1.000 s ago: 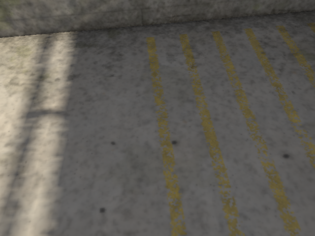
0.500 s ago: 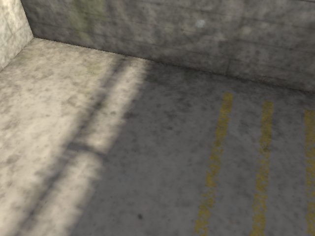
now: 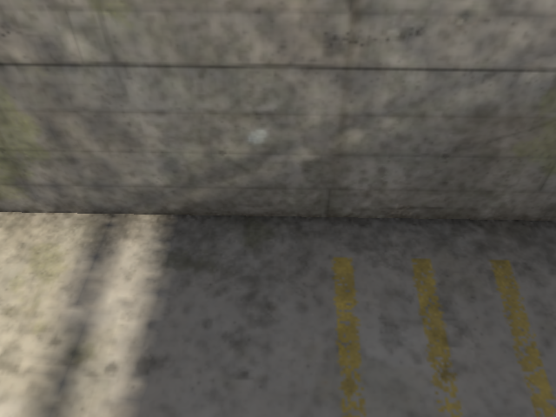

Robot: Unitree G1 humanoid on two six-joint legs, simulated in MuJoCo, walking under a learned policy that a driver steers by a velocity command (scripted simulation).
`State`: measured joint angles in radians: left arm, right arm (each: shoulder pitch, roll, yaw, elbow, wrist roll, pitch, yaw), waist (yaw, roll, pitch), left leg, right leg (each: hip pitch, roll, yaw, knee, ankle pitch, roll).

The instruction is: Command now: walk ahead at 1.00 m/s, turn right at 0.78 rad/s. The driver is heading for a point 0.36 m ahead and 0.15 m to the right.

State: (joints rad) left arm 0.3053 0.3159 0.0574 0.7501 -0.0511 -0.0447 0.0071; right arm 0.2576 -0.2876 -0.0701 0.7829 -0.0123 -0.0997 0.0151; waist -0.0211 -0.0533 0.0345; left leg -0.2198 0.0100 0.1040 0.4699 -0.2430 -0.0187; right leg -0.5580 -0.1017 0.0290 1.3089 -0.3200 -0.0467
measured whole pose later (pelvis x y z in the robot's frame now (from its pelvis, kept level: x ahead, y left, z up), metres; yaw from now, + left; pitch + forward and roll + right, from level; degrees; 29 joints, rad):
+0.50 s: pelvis +0.36 -0.07 +0.00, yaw -19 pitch +0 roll +0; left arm 0.24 0.28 0.02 0.70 0.02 -0.09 -0.03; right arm 0.07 -0.33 -0.03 0.71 0.00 -0.04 -0.03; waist 0.04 0.02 0.13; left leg -0.60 0.09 -0.07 1.14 -0.36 -0.05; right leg -0.29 0.11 -0.03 0.43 -0.13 -0.13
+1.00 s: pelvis +0.52 -0.05 +0.00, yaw -20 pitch +0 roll +0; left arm 0.15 0.27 0.02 0.89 0.01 -0.01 0.01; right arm 0.10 -0.23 0.00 0.91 -0.03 -0.06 -0.01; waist 0.00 -0.02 0.01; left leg -0.32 -0.01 0.02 0.47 -0.16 0.02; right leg -0.10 0.01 0.04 0.46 -0.37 -0.01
